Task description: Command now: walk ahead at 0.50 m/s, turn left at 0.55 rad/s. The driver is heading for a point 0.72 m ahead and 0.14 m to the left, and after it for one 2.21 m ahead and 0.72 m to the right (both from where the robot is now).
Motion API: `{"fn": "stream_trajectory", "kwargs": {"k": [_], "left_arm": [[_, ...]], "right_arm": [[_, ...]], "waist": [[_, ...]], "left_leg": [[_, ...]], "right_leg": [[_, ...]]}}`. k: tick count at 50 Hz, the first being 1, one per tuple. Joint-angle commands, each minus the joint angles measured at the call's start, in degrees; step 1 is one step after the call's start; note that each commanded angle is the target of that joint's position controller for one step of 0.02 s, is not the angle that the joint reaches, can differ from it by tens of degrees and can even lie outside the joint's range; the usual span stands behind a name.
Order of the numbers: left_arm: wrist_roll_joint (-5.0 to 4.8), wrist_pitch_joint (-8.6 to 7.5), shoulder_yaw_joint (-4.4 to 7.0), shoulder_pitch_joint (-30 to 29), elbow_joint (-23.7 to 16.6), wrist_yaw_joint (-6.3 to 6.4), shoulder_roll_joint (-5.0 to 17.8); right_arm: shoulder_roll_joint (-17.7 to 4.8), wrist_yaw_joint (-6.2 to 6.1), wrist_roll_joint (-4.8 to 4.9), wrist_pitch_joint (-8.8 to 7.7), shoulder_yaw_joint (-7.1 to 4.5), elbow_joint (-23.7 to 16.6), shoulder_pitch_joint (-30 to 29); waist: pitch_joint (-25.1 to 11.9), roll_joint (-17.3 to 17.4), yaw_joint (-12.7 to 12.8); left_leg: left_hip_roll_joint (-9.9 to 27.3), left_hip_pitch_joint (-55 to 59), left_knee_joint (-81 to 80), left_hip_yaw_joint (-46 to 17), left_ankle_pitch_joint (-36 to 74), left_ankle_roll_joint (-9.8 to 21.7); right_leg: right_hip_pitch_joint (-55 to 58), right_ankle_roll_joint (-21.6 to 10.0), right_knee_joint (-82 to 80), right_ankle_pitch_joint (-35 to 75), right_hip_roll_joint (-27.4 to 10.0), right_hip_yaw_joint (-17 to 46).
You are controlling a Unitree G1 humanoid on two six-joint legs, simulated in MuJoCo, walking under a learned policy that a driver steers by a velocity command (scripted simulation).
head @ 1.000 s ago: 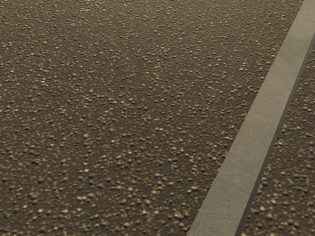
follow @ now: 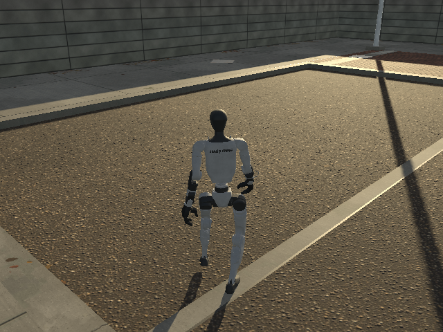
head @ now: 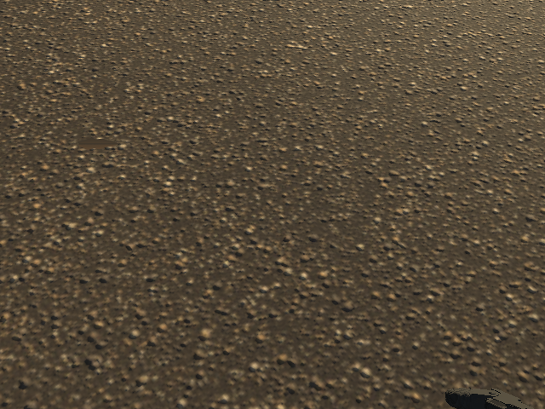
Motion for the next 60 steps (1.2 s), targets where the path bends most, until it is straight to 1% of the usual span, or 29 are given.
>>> {"fn": "stream_trajectory", "kwargs": {"k": [1,3,4,5,6,7,8,10,13,14,16,18,22,23,24,25,26,27,31,35,43,45,47,48,49,50,51,54,60], "left_arm": [[-0.68,0.76,2.85,2.3,-2.6,-0.19,9.4],[-0.47,0.14,3.64,0.8,-2.1,-1.14,11.4],[-0.74,-1.39,3.38,-1.0,-2.3,-2.15,10.6],[1.33,-3.89,1.97,3.2,-4.4,-3.01,4.1],[-1.05,-6.03,1.85,1.8,-7.7,-4.30,9.4],[-3.56,-7.13,1.18,-5.9,-12.9,-4.75,8.3],[-3.67,-6.87,0.68,-11.0,-14.5,-3.87,6.6],[-0.14,-4.73,1.80,-10.1,-12.5,-2.38,9.5],[2.06,-3.21,2.79,-13.8,-14.7,-1.91,9.0],[2.84,-3.57,2.07,-16.2,-15.2,-2.19,6.5],[1.37,-3.94,1.78,-19.7,-15.7,-3.20,5.2],[-0.28,-3.25,2.18,-20.9,-16.2,-3.73,7.2],[0.49,-3.29,4.29,-18.4,-15.8,-4.45,10.6],[0.98,-3.53,5.03,-11.9,-14.6,-4.26,12.4],[2.29,-3.58,6.27,-4.8,-13.5,-4.07,17.7],[1.80,-3.55,6.37,-1.5,-11.8,-4.69,17.7],[1.44,-3.64,5.37,-5.0,-12.9,-4.76,13.7],[1.66,-3.23,4.76,-9.1,-13.1,-4.74,12.0],[1.44,-3.16,3.43,-14.5,-11.4,-4.79,7.7],[0.53,-3.18,4.18,-10.9,-8.5,-4.20,9.9],[-0.90,-1.77,4.87,-6.0,-3.9,-4.11,12.5],[-1.34,-1.41,5.02,-6.3,-3.0,-4.24,13.3],[-1.44,-1.31,4.46,-7.8,-2.7,-4.34,12.6],[0.02,-1.65,2.98,-8.8,-4.4,-4.51,9.1],[-0.26,-2.77,1.17,-3.2,-5.4,-4.72,3.6],[-1.80,-3.40,2.89,-5.7,-4.3,-4.83,9.8],[-2.18,-3.49,3.50,-9.9,-5.6,-4.79,11.9],[-0.69,-1.72,3.82,-12.3,-5.6,-4.16,9.4],[-0.69,0.30,3.38,-16.2,-7.9,-4.73,5.9]], "right_arm": [[-1.1,0.96,0.00,-1.03,-0.16,-4.5,-7.9],[-6.5,-0.78,-0.17,-1.13,-3.21,1.0,8.5],[-11.3,-2.26,-0.93,-1.44,-5.35,4.0,18.6],[-16.8,-3.23,-3.50,-2.73,-5.03,5.3,21.2],[-16.1,-3.40,-3.36,-2.94,-4.74,5.1,28.6],[-16.8,-4.34,-4.32,-2.37,-5.04,5.2,32.4],[-15.4,-5.53,-2.96,-1.81,-4.96,5.7,27.0],[-8.9,-6.04,-2.22,-2.85,-2.48,-0.2,9.8],[-9.6,-5.96,-2.10,-4.48,-2.58,-2.5,2.3],[-10.8,-6.55,-2.20,-4.53,-3.14,-2.7,2.6],[-11.9,-7.30,-1.77,-4.13,-3.82,-0.7,9.2],[-11.4,-7.42,-0.85,-3.69,-4.06,-0.2,12.2],[-7.3,-7.21,-1.00,-2.74,-3.29,-0.1,16.4],[-4.0,-7.04,-1.35,-2.88,-2.22,-0.4,16.5],[0.5,-6.72,-0.43,-3.67,-1.14,-1.7,23.5],[-3.7,-6.62,0.48,-4.10,-1.65,-2.2,23.7],[-8.2,-6.89,0.05,-3.96,-2.87,-1.7,19.7],[-8.6,-7.16,-0.74,-3.63,-3.05,-2.7,15.1],[-6.1,-6.66,-1.31,-3.25,-3.28,-2.8,15.1],[-4.1,-6.39,-2.10,-3.49,-2.33,-4.9,9.1],[-3.8,-4.59,-1.04,-4.57,-1.56,-7.6,-2.3],[-5.0,-4.31,-1.14,-5.05,-2.15,-7.7,-1.2],[-9.1,-5.00,-1.86,-5.26,-4.44,-3.7,11.7],[-14.2,-5.84,-2.86,-5.20,-5.96,-1.9,23.3],[-17.6,-5.71,-2.90,-5.05,-6.15,-0.8,25.5],[-12.2,-5.64,-2.68,-5.08,-4.91,-0.5,25.6],[-9.5,-5.63,-2.28,-5.35,-3.93,-0.8,21.2],[-4.7,-5.18,-2.95,-6.25,-2.50,-0.7,12.3],[-7.0,-6.23,-3.39,-7.27,-3.42,2.8,13.3]], "waist": [[6.4,-1.3,0.3],[-2.5,-4.0,-8.1],[-6.3,1.6,-15.3],[-13.8,14.2,-11.8],[-31.6,10.8,-15.8],[-32.2,8.6,-17.5],[-25.7,3.1,-13.8],[-12.7,-7.6,-6.3],[0.7,-3.4,-2.2],[-0.2,-1.4,-3.2],[-4.2,3.1,-6.2],[-4.7,4.5,-7.1],[-4.7,5.1,-5.1],[-7.2,1.8,-2.0],[-14.8,-15.8,-3.3],[-16.2,-21.5,-2.8],[-9.2,-13.8,-1.8],[-4.6,-9.3,-2.6],[-2.8,-9.0,-7.2],[-2.7,-5.9,-6.1],[0.7,-7.2,-2.5],[0.5,-7.7,-4.5],[-6.7,-5.8,-11.4],[-15.8,1.6,-15.9],[-22.1,15.7,-12.8],[-19.2,9.9,-14.4],[-12.2,8.1,-13.3],[-3.9,5.4,-8.1],[-0.5,1.9,-6.4]], "left_leg": [[-3.0,3.8,-5.9,6.9,-4.8,1.1],[-5.7,27.4,-7.5,8.9,-1.8,5.0],[-3.3,45.5,-12.4,5.6,12.1,10.2],[9.6,68.8,8.6,-9.8,51.7,18.5],[15.6,78.7,6.4,-23.6,41.0,28.3],[17.8,77.8,-6.8,-33.3,9.0,29.3],[17.0,69.3,-13.5,-36.3,-12.3,25.0],[15.7,41.0,-16.1,-31.9,-13.3,20.7],[4.1,7.2,-20.9,-14.6,-10.8,15.1],[-0.7,1.6,-20.3,-9.0,-9.8,13.2],[-0.8,5.5,-19.5,-9.2,-13.2,12.6],[1.9,11.8,-17.7,-13.6,-20.4,11.6],[0.4,15.0,-7.6,-18.5,-34.5,6.5],[-3.2,9.8,3.9,-14.8,-38.1,4.1],[-10.6,-3.7,26.7,-7.0,-47.7,0.5],[-8.8,-14.2,39.2,-7.6,-47.2,0.1],[-6.2,-16.9,43.7,-8.5,-41.1,0.4],[-4.5,-16.3,43.1,-6.7,-35.6,0.5],[-1.0,-5.7,32.1,-4.7,-28.4,-0.2],[0.6,-6.8,18.1,-1.9,-21.5,-1.6],[-1.8,2.4,-2.0,2.9,-16.4,-0.6],[-3.0,7.8,-5.6,3.3,-19.3,1.0],[-4.4,29.0,-8.6,3.7,-17.5,3.6],[8.2,47.1,-7.6,-9.9,-16.9,7.7],[20.7,60.3,-14.1,-33.4,-25.0,15.8],[19.4,56.8,-16.8,-34.5,-31.7,15.3],[17.2,50.3,-17.7,-25.4,-29.6,12.6],[11.2,33.4,-23.7,-10.6,-19.1,8.7],[10.7,30.4,-27.1,2.3,-6.3,7.8]], "right_leg": [[-3.6,-6.7,-4.3,57.4,-14.9,9.8],[-9.7,-5.2,16.4,69.6,-13.9,8.1],[-21.8,-1.1,38.2,54.8,-7.3,4.8],[-47.3,1.8,65.4,-2.8,-1.3,9.8],[-50.5,2.2,66.4,-0.7,-1.0,22.0],[-57.5,2.3,63.0,5.4,0.1,23.4],[-61.0,2.2,56.5,11.4,-2.3,22.7],[-51.4,1.9,45.2,21.7,-5.6,24.6],[-32.5,4.1,11.8,31.7,-7.0,21.7],[-23.2,4.0,1.2,38.7,-4.6,19.4],[-17.2,4.5,-8.7,51.8,-0.3,18.7],[-18.0,4.0,-14.1,50.1,-0.1,21.0],[-11.2,-0.2,-18.0,40.6,0.4,20.5],[-2.1,-2.5,-18.6,37.6,-4.6,25.0],[14.3,-10.0,-25.6,26.7,-19.2,47.9],[16.7,-13.9,-33.7,6.7,-23.8,68.3],[11.6,-12.2,-35.3,2.9,-21.1,62.6],[4.9,-10.6,-34.7,10.9,-18.2,53.4],[-6.3,-10.3,-37.1,33.2,-11.1,34.7],[-3.0,-12.2,-39.4,45.3,-12.1,29.1],[-0.8,-11.0,-38.1,46.0,-12.4,23.1],[-0.3,-10.3,-34.6,51.2,-13.2,24.2],[-5.6,-7.6,-19.9,63.3,-8.9,20.6],[-17.9,-4.9,-1.0,48.3,-5.1,17.5],[-37.0,-2.5,16.6,14.8,3.0,19.0],[-42.6,-2.9,23.7,14.6,0.8,24.8],[-44.7,-3.5,24.1,20.2,-1.7,24.2],[-37.4,-3.1,17.8,30.9,-5.9,24.3],[-39.8,-1.8,7.3,42.9,-5.1,25.2]]}}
